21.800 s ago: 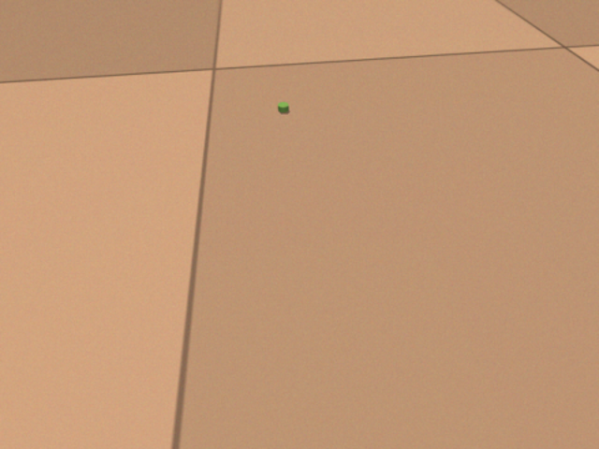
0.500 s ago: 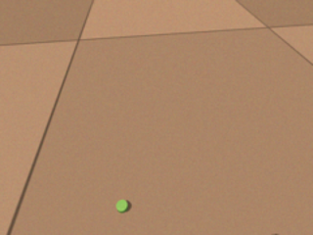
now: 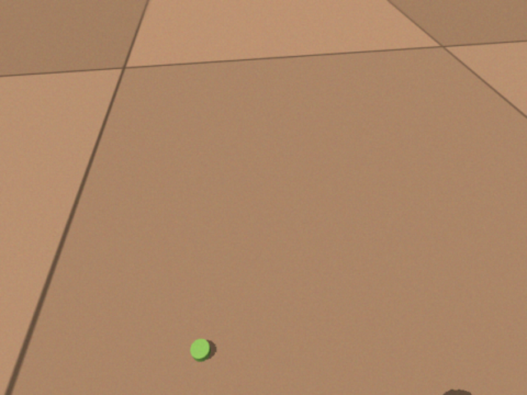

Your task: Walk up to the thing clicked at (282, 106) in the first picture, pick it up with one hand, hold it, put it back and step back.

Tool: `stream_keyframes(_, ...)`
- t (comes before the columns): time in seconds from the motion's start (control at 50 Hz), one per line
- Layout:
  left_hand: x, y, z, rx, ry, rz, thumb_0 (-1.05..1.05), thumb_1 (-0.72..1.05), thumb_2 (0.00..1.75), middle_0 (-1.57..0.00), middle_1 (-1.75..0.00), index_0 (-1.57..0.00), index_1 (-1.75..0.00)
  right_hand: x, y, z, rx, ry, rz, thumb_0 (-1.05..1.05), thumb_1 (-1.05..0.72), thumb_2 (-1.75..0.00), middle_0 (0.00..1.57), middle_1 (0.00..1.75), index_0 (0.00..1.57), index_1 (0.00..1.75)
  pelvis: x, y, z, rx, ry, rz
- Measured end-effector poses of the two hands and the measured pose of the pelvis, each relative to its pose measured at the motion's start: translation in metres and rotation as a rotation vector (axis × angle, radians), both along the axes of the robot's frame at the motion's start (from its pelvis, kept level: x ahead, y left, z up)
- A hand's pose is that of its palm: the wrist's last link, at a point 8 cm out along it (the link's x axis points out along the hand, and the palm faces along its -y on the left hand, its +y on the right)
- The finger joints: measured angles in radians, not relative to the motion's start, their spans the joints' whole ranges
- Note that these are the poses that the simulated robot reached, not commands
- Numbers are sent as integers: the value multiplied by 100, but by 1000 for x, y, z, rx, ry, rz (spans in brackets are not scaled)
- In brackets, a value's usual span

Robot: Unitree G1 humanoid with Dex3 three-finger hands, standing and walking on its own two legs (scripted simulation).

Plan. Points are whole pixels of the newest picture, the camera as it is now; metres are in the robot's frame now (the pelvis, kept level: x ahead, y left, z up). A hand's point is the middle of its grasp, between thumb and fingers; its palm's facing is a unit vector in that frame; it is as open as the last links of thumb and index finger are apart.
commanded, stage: stand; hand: left
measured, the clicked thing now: (200, 350) +0.43 +0.26 -0.76
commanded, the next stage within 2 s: none
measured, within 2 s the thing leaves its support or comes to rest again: neither
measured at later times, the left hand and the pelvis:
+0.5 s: hand out of the picture +0.08 +0.25 -0.16, palm faces -0.03 -0.94 -0.34, open 7.4 cm; pelvis +0.01 +0.00 +0.00, yaw -1 degrees
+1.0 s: hand out of the picture +0.09 +0.25 -0.16, palm faces -0.04 -0.94 -0.34, open 7.4 cm; pelvis +0.01 +0.00 +0.00, yaw -1 degrees
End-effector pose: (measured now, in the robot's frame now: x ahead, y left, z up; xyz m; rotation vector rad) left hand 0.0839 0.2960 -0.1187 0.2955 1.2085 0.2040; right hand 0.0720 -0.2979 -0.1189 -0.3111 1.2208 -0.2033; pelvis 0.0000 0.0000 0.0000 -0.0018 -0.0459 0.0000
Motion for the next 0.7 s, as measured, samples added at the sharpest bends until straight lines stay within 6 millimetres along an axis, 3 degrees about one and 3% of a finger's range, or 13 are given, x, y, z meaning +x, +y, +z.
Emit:
stream_keyframes(0.3,-14,3,-2,13,56,-13,1,90,90,-20,-30,-20,-30,-7,-3,-2,3,41,-7,1,-90,-90,20,30,20,30,3,-1,0,2,15,-6)
stream_keyframes(0.7,0,2,1,18,22,-30,1,90,90,-20,-30,-20,-30,4,-3,0,4,9,-3,1,-90,-90,20,30,20,30,7,-2,0,3,12,-10)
